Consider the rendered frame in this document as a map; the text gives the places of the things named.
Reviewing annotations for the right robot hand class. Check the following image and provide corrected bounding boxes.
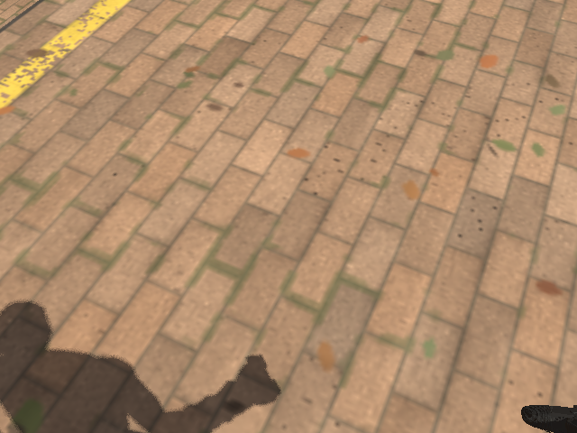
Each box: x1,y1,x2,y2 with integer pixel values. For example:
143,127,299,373
521,405,577,433

